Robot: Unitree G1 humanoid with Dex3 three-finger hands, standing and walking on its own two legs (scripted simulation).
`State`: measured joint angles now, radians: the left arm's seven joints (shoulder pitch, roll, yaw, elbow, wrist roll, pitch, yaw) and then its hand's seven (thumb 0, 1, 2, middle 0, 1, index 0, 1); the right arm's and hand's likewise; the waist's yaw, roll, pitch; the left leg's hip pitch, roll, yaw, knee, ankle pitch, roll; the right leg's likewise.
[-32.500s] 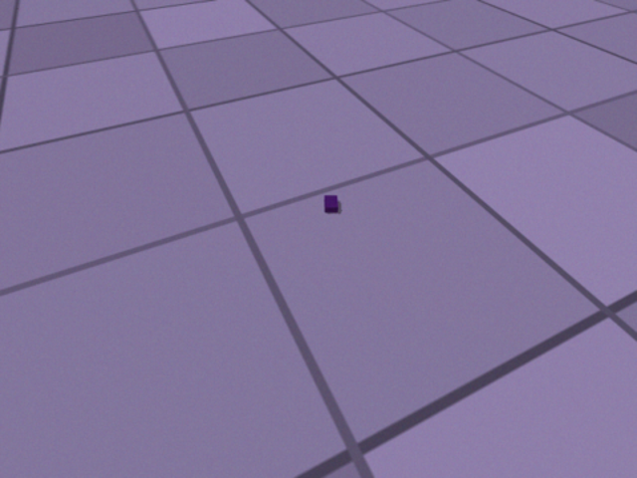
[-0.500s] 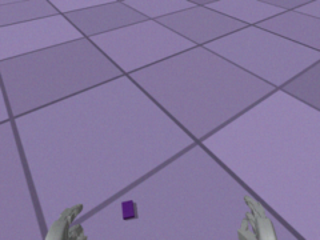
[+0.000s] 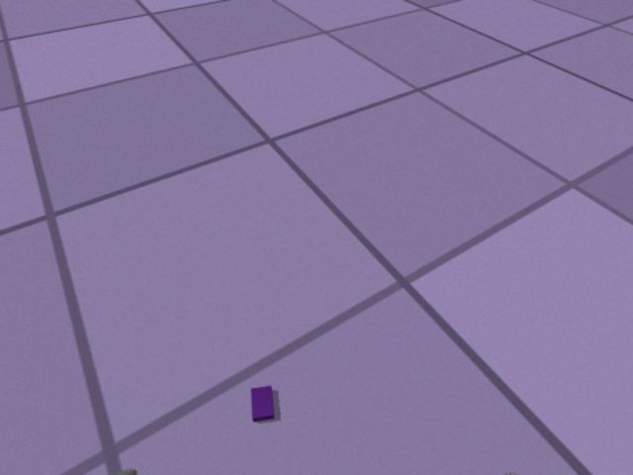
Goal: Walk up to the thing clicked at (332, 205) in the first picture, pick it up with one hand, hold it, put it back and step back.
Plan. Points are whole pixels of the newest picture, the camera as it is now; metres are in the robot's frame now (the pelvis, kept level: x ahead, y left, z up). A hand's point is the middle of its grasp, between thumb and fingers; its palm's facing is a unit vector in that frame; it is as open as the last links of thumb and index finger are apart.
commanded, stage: stand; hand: left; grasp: from above
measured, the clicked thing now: (262, 403) +0.44 +0.16 -0.73
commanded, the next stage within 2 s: none
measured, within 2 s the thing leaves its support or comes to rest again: neither
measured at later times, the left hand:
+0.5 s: hand out of the picture +0.03 +0.24 -0.13, palm faces +0.04 -0.94 -0.34, open 7.4 cm
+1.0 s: hand out of the picture +0.06 +0.23 -0.13, palm faces +0.02 -0.94 -0.34, open 7.3 cm
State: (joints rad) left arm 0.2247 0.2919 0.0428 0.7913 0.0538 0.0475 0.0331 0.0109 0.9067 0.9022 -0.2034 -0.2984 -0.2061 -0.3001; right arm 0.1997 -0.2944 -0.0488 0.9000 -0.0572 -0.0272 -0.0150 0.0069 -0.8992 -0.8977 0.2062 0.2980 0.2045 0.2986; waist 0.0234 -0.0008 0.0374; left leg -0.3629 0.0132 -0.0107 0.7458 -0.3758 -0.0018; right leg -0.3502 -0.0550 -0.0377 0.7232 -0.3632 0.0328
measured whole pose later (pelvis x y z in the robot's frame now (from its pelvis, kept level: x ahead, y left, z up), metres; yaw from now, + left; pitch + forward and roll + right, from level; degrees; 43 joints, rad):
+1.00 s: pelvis +0.00 -0.01 +0.03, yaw +0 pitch -3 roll +0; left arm 0.12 0.30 0.03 1.17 0.03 0.00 0.02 0.01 0.91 0.90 -0.20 -0.30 -0.21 -0.30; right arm 0.14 -0.32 -0.01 1.13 -0.02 0.00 -0.02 0.00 -0.90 -0.90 0.20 0.30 0.20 0.30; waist 0.01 0.02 0.07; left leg -0.11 0.02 -0.02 0.36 -0.19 -0.02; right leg -0.10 -0.04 -0.06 0.34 -0.18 0.02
